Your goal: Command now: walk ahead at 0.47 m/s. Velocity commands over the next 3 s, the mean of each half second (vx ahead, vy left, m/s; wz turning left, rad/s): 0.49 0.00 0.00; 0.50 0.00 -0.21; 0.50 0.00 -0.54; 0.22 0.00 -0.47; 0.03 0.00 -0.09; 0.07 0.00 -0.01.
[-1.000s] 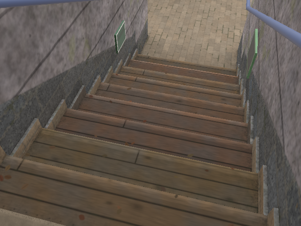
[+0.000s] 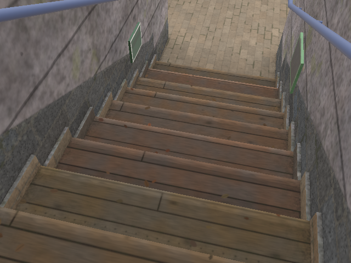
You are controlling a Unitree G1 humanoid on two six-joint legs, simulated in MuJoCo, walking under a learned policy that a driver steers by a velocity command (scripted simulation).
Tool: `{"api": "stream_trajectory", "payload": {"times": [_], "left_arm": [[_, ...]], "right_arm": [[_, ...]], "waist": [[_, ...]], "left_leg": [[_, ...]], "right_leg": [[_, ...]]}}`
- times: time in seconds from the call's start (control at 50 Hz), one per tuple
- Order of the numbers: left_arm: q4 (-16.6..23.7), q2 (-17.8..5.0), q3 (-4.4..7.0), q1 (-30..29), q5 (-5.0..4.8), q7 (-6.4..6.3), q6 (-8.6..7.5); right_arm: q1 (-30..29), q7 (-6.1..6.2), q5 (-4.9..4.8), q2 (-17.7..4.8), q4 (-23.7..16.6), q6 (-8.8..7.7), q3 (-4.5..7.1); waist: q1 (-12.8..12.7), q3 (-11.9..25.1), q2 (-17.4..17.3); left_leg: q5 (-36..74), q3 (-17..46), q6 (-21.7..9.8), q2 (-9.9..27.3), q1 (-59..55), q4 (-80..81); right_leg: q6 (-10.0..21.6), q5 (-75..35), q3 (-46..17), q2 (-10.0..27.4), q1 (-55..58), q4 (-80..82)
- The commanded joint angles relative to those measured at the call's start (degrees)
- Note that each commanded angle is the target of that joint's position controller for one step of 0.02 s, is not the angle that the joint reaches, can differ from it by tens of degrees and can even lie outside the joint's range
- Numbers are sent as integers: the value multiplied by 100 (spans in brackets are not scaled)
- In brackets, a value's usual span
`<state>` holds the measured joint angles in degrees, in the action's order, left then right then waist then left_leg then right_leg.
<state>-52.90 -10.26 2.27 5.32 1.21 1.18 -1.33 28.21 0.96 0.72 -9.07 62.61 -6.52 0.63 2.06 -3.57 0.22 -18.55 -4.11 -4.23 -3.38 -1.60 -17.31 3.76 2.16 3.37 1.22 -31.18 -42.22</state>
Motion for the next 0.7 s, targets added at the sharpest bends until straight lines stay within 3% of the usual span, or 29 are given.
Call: {"api": "stream_trajectory", "payload": {"times": [0.02, 0.04, 0.06, 0.08, 0.1, 0.12, 0.14, 0.16, 0.18, 0.2, 0.24, 0.26, 0.3, 0.32, 0.34, 0.38, 0.4, 0.44, 0.46, 0.5, 0.54, 0.56, 0.58, 0.6, 0.62, 0.64, 0.66, 0.68, 0.7], "left_arm": [[-327, -433, 128, 1424, 77, -27, -5], [-554, -591, 207, 1950, 94, -74, -35], [-857, -612, 274, 3031, 119, -92, 3], [-1043, -1051, 430, 3891, 182, -124, -26], [-660, -1086, 313, 2887, 121, -27, -96], [-426, -1030, 295, 2422, -19, 30, -132], [-328, -852, 267, 2002, -79, 24, -133], [-228, -572, 156, 1475, -71, 70, -157], [-228, -642, 122, 1399, 7, 55, -223], [-240, -493, 69, 1578, 33, -9, -286], [-410, -769, 134, 2039, -58, -191, -426], [-532, -849, 182, 2391, -90, -243, -456], [-557, -931, 210, 2640, -38, -232, -480], [-538, -818, 175, 2734, -53, -223, -479], [-667, -708, 168, 2977, -49, -250, -533], [-645, -743, 144, 3258, -81, -225, -660], [-567, -670, 99, 2945, -13, -237, -692], [-471, -760, 100, 2645, 37, -206, -695], [-395, -679, 88, 2562, -11, -167, -737], [-415, -671, 69, 2452, -83, -135, -757], [-461, -670, 90, 2606, -52, -253, -632], [-521, -680, 97, 2702, 75, -325, -490], [-568, -687, 90, 2751, 176, -392, -368], [-637, -783, 125, 2711, 148, -447, -215], [-631, -903, 162, 2728, -9, -450, -127], [-699, -505, 168, 3024, -58, -373, -107], [-498, -211, 73, 3574, -355, -457, -219], [-485, -528, 87, 3282, -320, -510, -264], [-252, -547, 72, 2769, -182, -501, -217]], "right_arm": [[-209, 0, -11, -782, -283, -75, 115], [-348, 27, 43, -800, -339, -78, 114], [-620, 0, -20, -896, -337, -93, 133], [-984, -22, -72, -909, -419, -122, 165], [48, -17, 28, -214, -503, -110, 70], [483, 1, 60, -472, -371, -59, 135], [-101, -35, 7, -723, -580, 18, 197], [-590, -76, -5, -947, -681, 122, 314], [-673, -97, 22, -827, -777, 255, 330], [-686, -113, 60, -670, -708, 381, 294], [-1061, -140, 73, -580, -768, 556, 322], [-1239, -183, 163, -441, -780, 615, 261], [-1152, -279, 194, -436, -648, 655, 261], [-1309, -318, 184, -490, -664, 659, 278], [-1938, -320, 161, -575, -876, 641, 321], [-2872, -301, 125, -668, -1297, 581, 336], [-3176, -310, 94, -795, -1451, 524, 371], [-3074, -366, 105, -753, -1446, 498, 354], [-3047, -383, 50, -761, -1518, 451, 348], [-2992, -433, 23, -622, -1522, 459, 296], [-2856, -368, 87, -660, -1497, 446, 267], [-2569, -306, 129, -700, -1346, 404, 269], [-1990, -236, 160, -778, -1165, 376, 300], [-1159, -153, 225, -844, -827, 330, 349], [-177, -120, 339, -1014, -541, 291, 435], [508, -200, 294, -1445, -319, 284, 544], [663, -347, 155, -1592, -496, 221, 490], [559, -425, 35, -1552, -593, 259, 546], [231, -334, 43, -1841, -638, 273, 647]], "waist": [[-662, 190, -456], [-886, 317, -435], [-1524, 658, -467], [-2082, 629, 281], [-786, 772, 1492], [-447, 463, 910], [-501, 165, 833], [-226, -428, 46], [-63, -618, 450], [-26, -635, 401], [28, -730, 277], [-43, -626, 128], [-78, -258, 233], [-124, -189, 227], [-328, -216, 301], [-669, -482, 469], [-582, -664, 382], [-566, -638, 165], [-556, -591, -204], [-599, -558, 61], [-713, -416, 167], [-703, -350, 88], [-494, -254, 26], [-111, -3, -92], [332, 382, -254], [308, 882, -1214], [-16, 1636, -1202], [212, 1981, -853], [208, 1810, -1286]], "left_leg": [[4948, 150, -593, 1306, 1494, -625], [5374, 135, -574, 1224, 1534, -1378], [5443, 108, -558, 1062, 1952, -2736], [3908, -64, -403, 531, 2712, -5174], [-1007, 398, -353, -124, 3827, -6791], [-697, 972, -340, 8, 4185, -7056], [-404, 836, -213, 292, 4459, -6911], [-88, 887, -145, 594, 4096, -6086], [-65, 886, -49, 673, 3841, -5646], [100, 891, 62, 844, 3591, -5195], [400, 596, 157, 819, 3460, -4438], [810, 381, 97, 780, 3532, -4275], [1789, 222, -28, 784, 3549, -4172], [2058, 188, -72, 801, 3667, -4107], [2554, 565, -104, 888, 4451, -4006], [2851, 575, -15, 903, 5419, -3188], [3325, 734, 104, 1013, 5157, -2402], [4335, 438, 94, 892, 3862, -1867], [4772, 234, 143, 746, 3090, -1572], [4927, 139, 163, 602, 2371, -1332], [4720, 166, 237, 674, 2264, -845], [4714, 309, 220, 798, 2132, -377], [4570, 287, 139, 855, 1892, 54], [4493, 91, 37, 756, 1164, 513], [4595, -6, -41, 828, -36, 677], [6275, 493, -227, 1525, -1838, -953], [8002, 1376, -341, 2488, -3345, -2548], [6650, 1783, -609, 2792, -3209, -2152], [2610, 2684, -1390, 3288, -2276, -1074]], "right_leg": [[281, -145, 290, -343, 2019, -576], [421, 383, 291, -429, 2503, -437], [534, 479, 317, -472, 3644, 50], [840, 702, -336, 93, 4184, 1096], [1121, -65, -2670, 1697, 4250, 1599], [1631, -456, -3490, 2071, 3659, 2250], [1815, 1011, -3459, 2225, 3017, 2684], [1454, 1836, -2804, 1741, 2014, 2990], [1417, 1650, -2592, 1718, 1501, 2959], [1404, 1078, -2202, 1554, 1270, 3015], [1222, 313, -1684, 1233, 1262, 3016], [1092, -342, -1423, 1216, 1440, 2824], [983, -533, -1085, 1077, 1791, 2440], [930, -309, -1046, 1026, 1851, 2376], [864, 132, -1285, 1073, 2483, 2198], [936, 965, -1513, 1098, 3119, 2279], [926, 1218, -1465, 1046, 2893, 2359], [841, 1797, -1114, 883, 1973, 2168], [741, 2297, -942, 788, 1466, 2045], [574, 2299, -669, 557, 1172, 1439], [499, 2057, -556, 544, 1777, 588], [485, 1753, -517, 459, 2137, -69], [550, 1169, -502, 426, 2517, -844], [561, 299, -355, 309, 2554, -2143], [588, 437, -157, 20, 2002, -3848], [390, 4543, -30, -666, -20, -6288], [411, 4727, -958, -398, -1668, -6648], [417, 4183, -935, -112, -2212, -6578], [274, 3598, -610, -3, -2771, -6785]]}}
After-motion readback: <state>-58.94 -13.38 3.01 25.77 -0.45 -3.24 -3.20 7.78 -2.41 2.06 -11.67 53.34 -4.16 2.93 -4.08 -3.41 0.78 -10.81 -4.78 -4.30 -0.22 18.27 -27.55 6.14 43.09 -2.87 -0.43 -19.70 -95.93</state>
